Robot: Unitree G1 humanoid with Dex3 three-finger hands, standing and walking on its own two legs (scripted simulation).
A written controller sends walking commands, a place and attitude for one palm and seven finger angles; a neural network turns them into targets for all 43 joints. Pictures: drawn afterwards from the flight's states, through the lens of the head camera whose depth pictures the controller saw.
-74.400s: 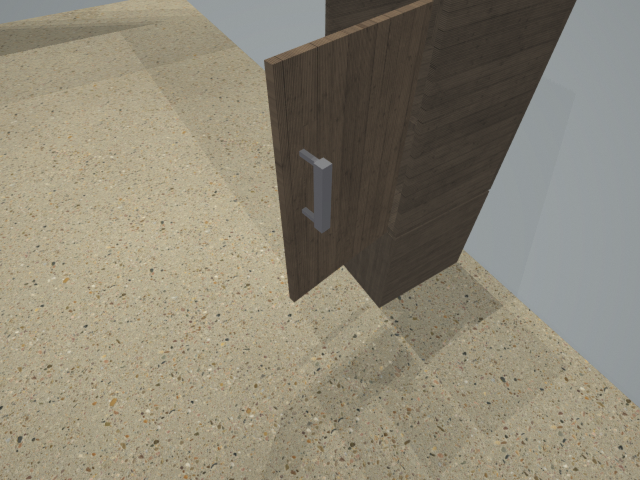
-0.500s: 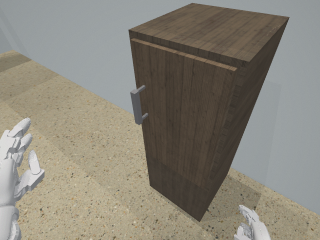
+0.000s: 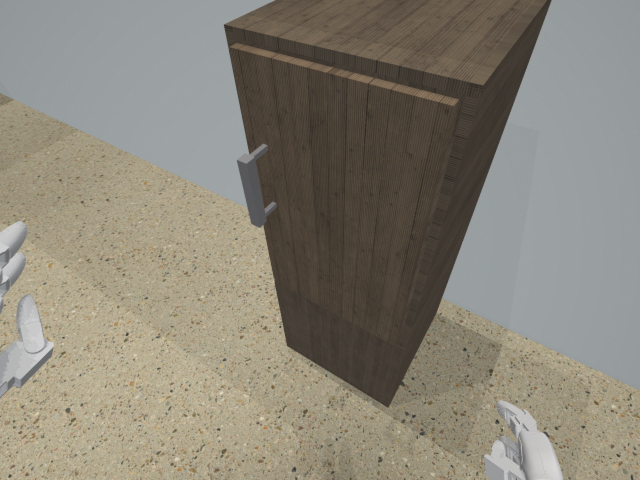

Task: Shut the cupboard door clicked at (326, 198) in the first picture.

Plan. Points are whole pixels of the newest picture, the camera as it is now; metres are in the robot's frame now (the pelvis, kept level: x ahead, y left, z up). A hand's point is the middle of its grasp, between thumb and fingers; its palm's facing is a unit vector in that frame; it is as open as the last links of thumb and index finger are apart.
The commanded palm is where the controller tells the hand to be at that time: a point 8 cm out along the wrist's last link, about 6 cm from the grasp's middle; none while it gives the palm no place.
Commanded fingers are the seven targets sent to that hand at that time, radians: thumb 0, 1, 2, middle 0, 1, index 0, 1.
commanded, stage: step back with the hand held close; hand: left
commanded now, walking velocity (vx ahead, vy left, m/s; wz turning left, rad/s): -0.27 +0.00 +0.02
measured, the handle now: (260, 186) +0.60 +0.16 +0.02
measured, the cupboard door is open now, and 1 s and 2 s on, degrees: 0 0 0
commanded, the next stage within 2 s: stop stepping back and stand still in 1.00 s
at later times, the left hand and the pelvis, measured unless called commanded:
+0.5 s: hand out of the picture +0.10 +0.28 +0.17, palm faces +0.53 -0.71 -0.46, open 7.4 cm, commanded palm +0.04 +0.31 +0.18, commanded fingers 0.00 0.90 0.90 -0.20 -0.30 -0.20 -0.30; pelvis -0.08 +0.00 -0.02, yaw +5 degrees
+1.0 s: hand out of the picture +0.04 +0.29 +0.18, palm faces +0.49 -0.80 -0.36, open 7.4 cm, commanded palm -0.02 +0.32 +0.18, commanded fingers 0.00 0.90 0.90 -0.20 -0.30 -0.20 -0.30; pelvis -0.16 +0.02 +0.00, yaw +0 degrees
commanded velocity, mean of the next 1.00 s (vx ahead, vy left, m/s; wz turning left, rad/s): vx -0.35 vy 0.00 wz -0.04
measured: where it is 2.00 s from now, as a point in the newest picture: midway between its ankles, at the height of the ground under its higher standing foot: outside the picture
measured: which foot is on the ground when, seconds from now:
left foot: down 0.00-1.00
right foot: down 0.00-0.72, up 0.74-1.00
